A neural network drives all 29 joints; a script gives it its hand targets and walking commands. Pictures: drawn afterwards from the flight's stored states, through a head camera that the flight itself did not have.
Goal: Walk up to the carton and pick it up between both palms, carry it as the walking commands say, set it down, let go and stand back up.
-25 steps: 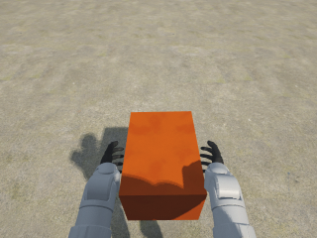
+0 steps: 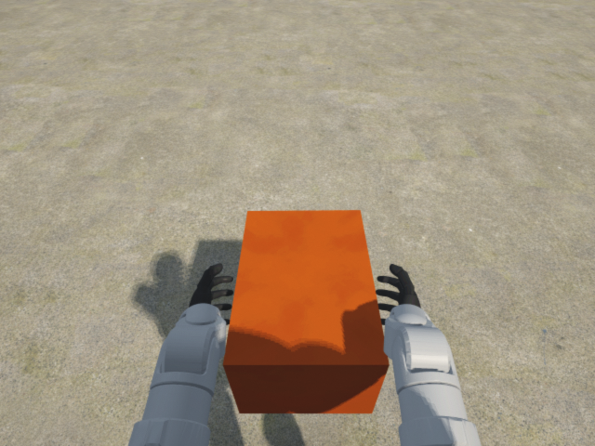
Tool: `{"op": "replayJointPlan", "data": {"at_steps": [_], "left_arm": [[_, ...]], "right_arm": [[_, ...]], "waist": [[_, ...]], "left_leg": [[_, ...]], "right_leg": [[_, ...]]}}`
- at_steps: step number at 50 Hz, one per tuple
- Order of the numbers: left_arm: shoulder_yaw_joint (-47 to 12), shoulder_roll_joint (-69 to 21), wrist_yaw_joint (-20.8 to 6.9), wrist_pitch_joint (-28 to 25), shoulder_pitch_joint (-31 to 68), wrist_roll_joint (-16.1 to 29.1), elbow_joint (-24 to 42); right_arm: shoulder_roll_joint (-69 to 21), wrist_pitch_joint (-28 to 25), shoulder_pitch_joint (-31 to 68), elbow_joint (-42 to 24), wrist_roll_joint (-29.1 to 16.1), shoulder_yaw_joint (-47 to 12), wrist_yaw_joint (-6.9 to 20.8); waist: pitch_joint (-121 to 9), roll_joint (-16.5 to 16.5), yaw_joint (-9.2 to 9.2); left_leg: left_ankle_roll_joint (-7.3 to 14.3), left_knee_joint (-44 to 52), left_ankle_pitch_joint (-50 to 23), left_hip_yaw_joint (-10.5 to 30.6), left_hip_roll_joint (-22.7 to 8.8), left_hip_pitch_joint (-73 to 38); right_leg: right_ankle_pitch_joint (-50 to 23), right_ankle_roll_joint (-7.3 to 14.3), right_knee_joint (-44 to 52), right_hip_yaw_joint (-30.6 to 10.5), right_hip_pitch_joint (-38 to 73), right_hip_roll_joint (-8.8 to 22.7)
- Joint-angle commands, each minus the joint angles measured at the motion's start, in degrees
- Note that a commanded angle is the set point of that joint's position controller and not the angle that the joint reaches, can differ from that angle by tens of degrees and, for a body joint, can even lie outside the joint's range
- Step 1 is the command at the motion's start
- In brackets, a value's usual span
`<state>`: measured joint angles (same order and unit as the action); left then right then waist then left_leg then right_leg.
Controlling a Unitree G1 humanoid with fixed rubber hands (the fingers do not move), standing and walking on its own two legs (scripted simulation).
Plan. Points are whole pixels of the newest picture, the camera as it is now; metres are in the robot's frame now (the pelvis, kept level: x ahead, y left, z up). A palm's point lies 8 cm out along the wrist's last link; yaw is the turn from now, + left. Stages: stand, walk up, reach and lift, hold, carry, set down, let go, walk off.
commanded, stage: hold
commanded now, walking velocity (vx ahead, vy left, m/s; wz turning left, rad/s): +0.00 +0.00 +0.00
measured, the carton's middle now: (304, 303) +0.36 +0.00 -0.06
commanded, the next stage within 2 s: set down in 0.82 s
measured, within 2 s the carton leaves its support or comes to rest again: neither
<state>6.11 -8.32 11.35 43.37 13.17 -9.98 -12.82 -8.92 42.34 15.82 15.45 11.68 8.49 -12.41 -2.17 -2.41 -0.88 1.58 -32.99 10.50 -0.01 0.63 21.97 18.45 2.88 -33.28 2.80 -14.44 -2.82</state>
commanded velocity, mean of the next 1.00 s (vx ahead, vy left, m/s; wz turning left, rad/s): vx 0.00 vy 0.00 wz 0.00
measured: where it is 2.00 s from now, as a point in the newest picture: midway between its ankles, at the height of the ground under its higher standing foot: outside the picture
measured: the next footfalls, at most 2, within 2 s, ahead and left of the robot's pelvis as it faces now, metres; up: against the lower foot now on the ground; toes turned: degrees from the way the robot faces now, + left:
none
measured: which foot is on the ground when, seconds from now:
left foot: down 0.00-1.00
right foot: down 0.00-1.00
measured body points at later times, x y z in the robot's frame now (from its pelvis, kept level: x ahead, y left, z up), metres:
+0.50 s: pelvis -0.04 +0.02 +0.00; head -0.10 +0.03 +0.45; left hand +0.26 +0.17 +0.03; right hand +0.27 -0.13 +0.05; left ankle +0.07 +0.11 -0.73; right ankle -0.01 -0.09 -0.73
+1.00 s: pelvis -0.06 +0.02 +0.00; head -0.13 +0.04 +0.44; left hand +0.28 +0.14 +0.06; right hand +0.26 -0.14 +0.05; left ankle +0.07 +0.11 -0.72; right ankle -0.01 -0.09 -0.73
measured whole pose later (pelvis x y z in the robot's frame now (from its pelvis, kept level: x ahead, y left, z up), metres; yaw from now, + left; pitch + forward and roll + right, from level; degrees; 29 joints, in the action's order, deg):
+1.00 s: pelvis -0.06 +0.02 +0.00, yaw -5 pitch -8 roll +1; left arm 20.8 -8.3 11.4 38.1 33.2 -15.9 -40.2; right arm -8.6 31.6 34.7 46.9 19.5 26.8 -11.0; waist -1.7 2.0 -1.6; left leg 0.6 -30.2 13.4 -0.6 3.0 16.1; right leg 16.5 2.7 -34.9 -2.2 -12.8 -1.5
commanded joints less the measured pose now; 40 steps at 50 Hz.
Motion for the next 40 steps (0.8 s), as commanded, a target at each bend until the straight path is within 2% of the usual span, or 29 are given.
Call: {"op": "replayJointPlan", "data": {"at_steps": [1, 2, 3, 4, 5, 6, 7, 12, 13, 14, 15, 16, 17, 18, 19, 22, 24, 25, 26, 28, 29, 30, 34, 35, 36, 37, 38, 39, 40], "left_arm": [[-24.19, -56.43, -26.86, -5.06, 39.94, 15.85, 13.05], [-22.38, -57.86, -26.7, -4.67, 31.98, 13.71, 8.01], [-24.4, -58.02, -27.07, -4.67, 32.04, 15.48, 9.79], [-24.87, -54.85, -26.78, -5.97, 33.24, 15.78, 14.63], [-25.54, -55.53, -27.46, -5.65, 33.2, 16.27, 14.38], [-27.75, -57.61, -27.24, -4.79, 33.94, 17.34, 12.64], [-20.09, -54.51, -27.59, -4.14, 30.19, 13.39, 4.16], [-26.62, -54.54, -28.31, -4.77, 35.13, 15.09, 5.73], [-24.78, -52.51, -27.65, -3.92, 35.8, 13.61, 5.05], [-18.67, -43.98, -25.74, -3.03, 34.61, 10.56, 2.43], [-14.13, -35.16, -24.1, -3.22, 28.23, 8.8, 3.39], [-15.72, -39.9, -24.16, -2.56, 36.2, 9.48, 2.03], [-23.29, -46.54, -25.72, -3.92, 39.73, 11.78, 4.32], [-15.78, -40.55, -23.22, -3.72, 35.53, 8.41, 3.76], [-18.99, -43.58, -23.76, -4.36, 42.11, 10.38, 5.36], [-14.87, -45.09, -21.99, -5.07, 47.63, 10.11, 1.91], [-21.29, -53.12, -22.64, -6.03, 53.54, 12.25, 0.66], [-18.75, -54.83, -21.59, -6.87, 54.77, 12.63, 2.82], [-22.38, -58.85, -22.26, -6.27, 52.13, 13.25, -2.14], [-19.8, -59.96, -22.07, -7.0, 55.41, 14.26, -3.8], [-22.66, -61.73, -21.61, -8.12, 61.08, 15.48, -0.69], [-20.46, -59.94, -22.04, -7.7, 59.96, 15.76, -4.42], [-11.69, -61.82, -22.48, -7.05, 57.51, 9.41, -21.54], [-12.94, -62.38, -22.92, -7.62, 56.23, 9.41, -18.17], [-9.17, -59.84, -22.59, -8.0, 58.38, 9.11, -18.54], [-11.71, -63.33, -22.82, -7.13, 56.42, 9.71, -19.52], [-9.7, -62.13, -23.23, -7.22, 58.5, 8.96, -20.31], [-11.94, -61.01, -23.22, -8.06, 62.22, 10.94, -13.3], [-10.86, -61.86, -23.82, -7.48, 56.49, 10.98, -15.99]], "right_arm": [[-62.55, -4.63, 30.65, -2.95, -16.09, -33.76, 28.52], [-62.89, -5.78, 36.72, -7.1, -18.29, -37.94, 28.74], [-62.47, -5.47, 31.52, -6.04, -17.1, -36.16, 28.38], [-64.9, -6.83, 34.79, -8.99, -19.44, -40.64, 28.78], [-64.2, -6.89, 30.7, -6.81, -17.86, -37.57, 28.3], [-62.51, -6.9, 33.32, -6.68, -16.41, -35.91, 28.34], [-64.0, -6.78, 35.75, -2.69, -16.21, -35.47, 28.11], [-61.89, -8.24, 36.86, -4.67, -12.94, -32.06, 26.41], [-59.66, -7.87, 30.5, 2.83, -10.49, -27.69, 26.48], [-49.52, -7.15, 32.5, 6.31, -6.93, -19.65, 25.62], [-41.56, -8.19, 24.89, 8.98, -5.61, -16.0, 23.92], [-45.23, -7.55, 29.72, 9.34, -5.1, -15.89, 24.58], [-53.23, -7.93, 29.23, 8.71, -5.84, -20.27, 26.08], [-47.27, -8.02, 36.33, 4.36, -7.31, -20.08, 25.24], [-52.13, -7.48, 36.56, 8.24, -8.01, -21.48, 25.77], [-50.01, -9.63, 46.14, 10.25, -9.99, -21.24, 26.95], [-56.07, -10.19, 53.61, 8.69, -10.95, -24.03, 28.04], [-53.97, -11.23, 55.6, 9.14, -12.52, -25.13, 29.52], [-54.18, -11.99, 55.72, 6.56, -12.53, -24.58, 29.61], [-53.34, -13.59, 62.04, 4.41, -13.65, -24.62, 30.57], [-52.51, -14.11, 61.52, 6.06, -12.84, -22.88, 31.08], [-55.29, -13.97, 58.6, 10.32, -12.43, -22.98, 30.77], [-52.25, -14.09, 58.18, 26.92, -9.57, -15.76, 33.11], [-48.83, -13.53, 54.27, 29.43, -6.91, -11.54, 33.41], [-51.05, -13.94, 57.46, 28.37, -8.69, -14.12, 33.95], [-48.08, -13.49, 52.48, 27.58, -6.82, -11.11, 34.16], [-50.87, -13.87, 58.24, 27.46, -8.1, -12.12, 34.32], [-51.33, -13.46, 51.93, 29.27, -7.53, -11.25, 34.69], [-52.4, -13.32, 53.85, 25.97, -9.11, -13.96, 34.07]], "waist": [[-32.85, 7.29, -4.9], [-33.24, 6.29, -7.75], [-35.6, 11.14, -3.06], [-39.27, 10.8, -6.51], [-36.76, 5.73, -2.77], [-30.7, 7.8, 0.57], [-21.21, 7.79, -5.29], [-17.04, 4.81, 0.42], [-11.15, -1.59, 0.61], [-5.28, -0.93, -0.18], [-2.88, -1.25, -0.94], [0.39, -3.2, 0.17], [-2.26, -3.58, 2.63], [-0.45, -1.11, -3.32], [-0.95, 0.53, -1.42], [-4.73, -1.64, -5.16], [-12.04, 1.33, -1.82], [-15.84, -0.65, -5.55], [-19.8, -2.39, -2.04], [-24.12, -2.15, -3.94], [-28.06, -4.22, -0.13], [-29.38, 0.85, -1.24], [-14.75, -6.37, -5.31], [-17.2, -7.32, -0.14], [-17.64, -3.02, -6.31], [-16.18, -5.51, -1.46], [-12.29, -1.71, -3.6], [-16.54, -0.13, -0.63], [-19.93, 5.41, -2.15]], "left_leg": [[2.2, 2.04, -17.47, 7.6, 0.93, -23.1], [1.37, 1.42, -17.08, 6.35, 2.76, -23.83], [0.89, 0.98, -22.72, 7.57, 1.92, -25.6], [0.1, 0.7, -21.88, 7.98, 1.67, -24.55], [-0.95, 1.57, -18.6, 7.21, 2.03, -22.56], [-1.64, 1.45, -19.23, 7.61, 1.72, -26.47], [-1.7, 1.82, -16.43, 6.19, 1.3, -23.35], [-3.35, 4.75, -10.71, 4.9, 0.7, -25.92], [-4.07, 5.75, -9.55, 5.42, 0.04, -27.03], [-3.93, 6.29, -4.33, 4.16, -0.28, -28.51], [-4.16, 7.41, -2.82, 4.84, -2.4, -26.66], [-3.72, 8.17, 2.43, 3.55, -0.54, -26.71], [-3.17, 6.4, 2.15, 5.65, -1.62, -26.14], [-2.8, 8.39, 2.91, 3.39, 0.24, -22.75], [-2.24, 7.79, 2.8, 4.78, 0.19, -23.35], [-2.49, 7.0, 7.52, 5.55, -1.04, -25.95], [-2.28, 6.83, 6.7, 7.05, -1.32, -26.38], [-2.6, 6.77, 10.05, 7.4, -2.37, -31.35], [-2.38, 8.23, 11.94, 9.27, -3.47, -31.37], [-2.09, 7.92, 13.88, 9.24, -5.31, -31.51], [-2.51, 9.41, 16.31, 11.2, -5.94, -29.61], [-2.8, 7.75, 10.92, 9.26, -5.8, -33.66], [-2.29, 12.64, 21.4, 9.84, -7.18, -23.58], [-3.15, 13.87, 21.9, 12.4, -8.23, -25.95], [-2.19, 13.63, 19.87, 11.63, -7.63, -26.25], [-2.64, 15.04, 22.4, 13.1, -8.46, -23.46], [-3.09, 14.1, 16.74, 11.14, -7.22, -22.93], [-2.34, 13.8, 16.59, 12.07, -7.57, -27.06], [-2.37, 12.6, 8.63, 10.57, -6.11, -30.76]], "right_leg": [[-19.49, -0.25, 5.42, -12.87, 0.68, 2.95], [-25.46, -0.96, 5.93, -11.55, 1.75, 2.55], [-35.41, -1.46, 5.1, -12.9, 4.1, 3.09], [-39.85, -2.09, 4.04, -13.66, 7.63, 4.43], [-41.03, -1.83, 4.62, -14.32, 9.39, 5.23], [-35.01, -0.45, 6.4, -14.76, 3.25, 4.67], [-32.19, -1.82, 7.52, -15.0, 2.01, 5.76], [-24.35, -1.05, 11.08, -14.9, -0.65, 5.13], [-16.68, -1.23, 12.39, -14.44, -3.18, 5.6], [-4.31, 1.26, 13.9, -14.66, -8.18, 3.98], [-5.12, 0.04, 14.24, -14.29, -7.0, 5.55], [3.55, 0.47, 15.23, -13.56, -8.39, 4.36], [3.38, 0.07, 14.13, -14.02, -9.61, 5.53], [2.19, 0.19, 13.77, -13.32, -5.87, 3.96], [2.97, -0.13, 13.82, -13.12, -5.27, 4.03], [9.47, 0.95, 13.66, -12.77, -9.3, 4.45], [4.78, 1.12, 11.46, -12.61, -6.53, 4.19], [9.4, 1.61, 11.24, -11.13, -11.84, 2.96], [6.3, 1.71, 9.36, -11.02, -9.35, 2.84], [8.22, 1.57, 8.29, -11.51, -9.4, 3.33], [5.72, 1.47, 5.55, -9.83, -7.71, 2.25], [5.5, 1.53, 8.22, -11.05, -8.55, 4.56], [13.07, 1.59, 8.77, -7.78, -10.93, 2.97], [10.65, 2.31, 7.82, -7.91, -11.51, 2.76], [9.91, 1.34, 8.13, -7.48, -11.34, 2.43], [8.56, 1.89, 6.44, -7.82, -10.95, 1.8], [6.45, 1.5, 8.46, -8.32, -10.91, 2.26], [7.59, 2.2, 8.37, -9.28, -13.76, 2.11], [3.55, 1.23, 10.52, -9.89, -12.21, 2.74]]}}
